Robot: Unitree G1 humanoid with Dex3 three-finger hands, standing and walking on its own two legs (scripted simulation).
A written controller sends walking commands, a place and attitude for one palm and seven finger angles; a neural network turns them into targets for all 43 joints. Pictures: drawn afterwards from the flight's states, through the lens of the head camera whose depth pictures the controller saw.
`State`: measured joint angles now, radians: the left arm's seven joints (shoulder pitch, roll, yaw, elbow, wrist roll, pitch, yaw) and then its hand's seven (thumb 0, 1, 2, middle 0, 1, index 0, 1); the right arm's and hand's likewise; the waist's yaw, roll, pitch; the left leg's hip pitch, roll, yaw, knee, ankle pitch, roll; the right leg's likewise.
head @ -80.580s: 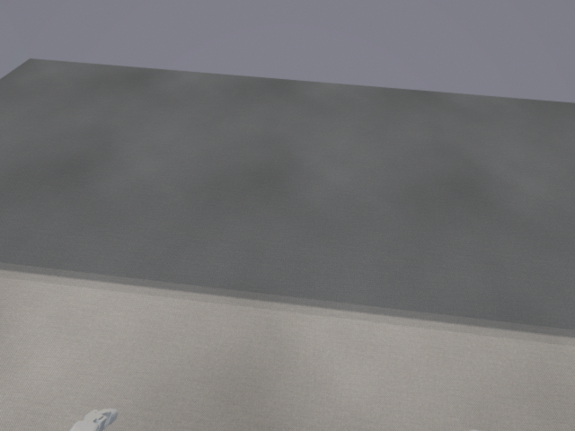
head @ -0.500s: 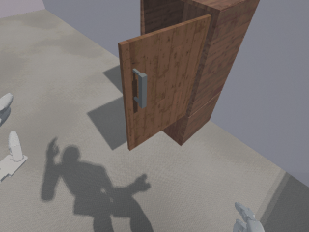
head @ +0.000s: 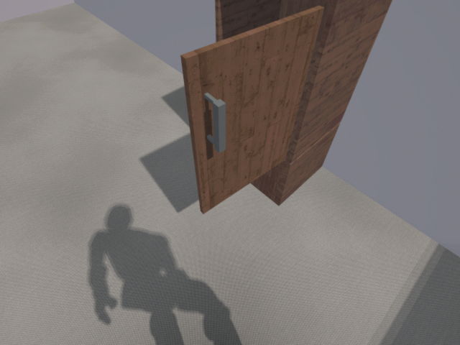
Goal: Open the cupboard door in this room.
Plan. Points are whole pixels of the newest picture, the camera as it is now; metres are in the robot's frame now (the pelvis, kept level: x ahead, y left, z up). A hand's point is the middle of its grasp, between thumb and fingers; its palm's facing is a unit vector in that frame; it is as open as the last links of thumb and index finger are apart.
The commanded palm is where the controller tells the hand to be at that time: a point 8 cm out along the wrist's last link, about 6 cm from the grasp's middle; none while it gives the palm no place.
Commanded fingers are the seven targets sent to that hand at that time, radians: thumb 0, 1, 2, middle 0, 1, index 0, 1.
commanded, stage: let the arm hang, fingers relaxed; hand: left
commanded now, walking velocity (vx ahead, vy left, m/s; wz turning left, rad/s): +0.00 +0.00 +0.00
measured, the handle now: (214, 123) +0.59 +0.07 +0.02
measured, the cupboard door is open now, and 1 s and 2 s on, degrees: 85 85 85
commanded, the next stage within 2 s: look to check the result in 0.58 s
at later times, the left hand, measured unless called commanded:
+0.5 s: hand out of the picture +0.02 +0.18 -0.18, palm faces -0.01 -0.98 -0.19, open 7.3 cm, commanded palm none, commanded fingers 0.00 0.90 0.90 -0.20 -0.30 -0.20 -0.30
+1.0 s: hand out of the picture +0.04 +0.18 -0.17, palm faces -0.01 -0.98 -0.19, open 7.4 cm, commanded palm none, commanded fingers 0.00 0.90 0.90 -0.20 -0.30 -0.20 -0.30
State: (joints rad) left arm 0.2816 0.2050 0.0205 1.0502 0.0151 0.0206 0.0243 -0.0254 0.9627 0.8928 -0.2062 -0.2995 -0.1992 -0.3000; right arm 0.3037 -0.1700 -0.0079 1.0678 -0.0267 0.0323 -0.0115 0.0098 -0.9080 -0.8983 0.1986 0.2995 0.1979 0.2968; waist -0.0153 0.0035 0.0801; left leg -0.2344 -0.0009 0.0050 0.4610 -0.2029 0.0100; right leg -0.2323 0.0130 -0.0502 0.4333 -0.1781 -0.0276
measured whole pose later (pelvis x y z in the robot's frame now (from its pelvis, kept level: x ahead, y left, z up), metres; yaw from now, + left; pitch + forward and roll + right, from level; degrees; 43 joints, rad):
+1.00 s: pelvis +0.03 +0.01 +0.00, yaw -1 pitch -1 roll +0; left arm 0.23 0.15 0.01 1.15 0.01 -0.01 0.03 0.00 0.92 0.89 -0.20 -0.30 -0.20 -0.30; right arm 0.24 -0.14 0.00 1.14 -0.02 0.00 -0.03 0.01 -0.91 -0.90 0.20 0.30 0.20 0.30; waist -0.02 0.00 0.07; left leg -0.15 -0.01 0.03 0.39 -0.22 0.02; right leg -0.17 0.00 -0.03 0.40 -0.21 -0.01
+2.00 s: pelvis +0.05 +0.00 +0.01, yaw -1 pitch -1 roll +0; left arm 0.22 0.16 0.01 1.15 0.01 -0.02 0.03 0.00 0.91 0.89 -0.20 -0.30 -0.20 -0.30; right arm 0.22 -0.16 0.00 1.15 -0.02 -0.01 -0.03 0.00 -0.91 -0.90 0.20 0.30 0.20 0.30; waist -0.01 0.00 0.07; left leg -0.11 -0.01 0.02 0.35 -0.23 0.01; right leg -0.13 0.01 -0.03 0.36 -0.22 -0.02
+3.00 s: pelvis +0.06 +0.00 +0.01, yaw +0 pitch -1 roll +0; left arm 0.22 0.17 0.01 1.15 0.01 -0.02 0.03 0.00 0.91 0.89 -0.20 -0.30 -0.20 -0.30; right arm 0.22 -0.17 0.00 1.15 -0.02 -0.01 -0.03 0.00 -0.91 -0.90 0.20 0.30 0.20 0.30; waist -0.01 -0.01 0.06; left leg -0.10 -0.01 0.02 0.34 -0.23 0.01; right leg -0.12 0.01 -0.04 0.35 -0.22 -0.02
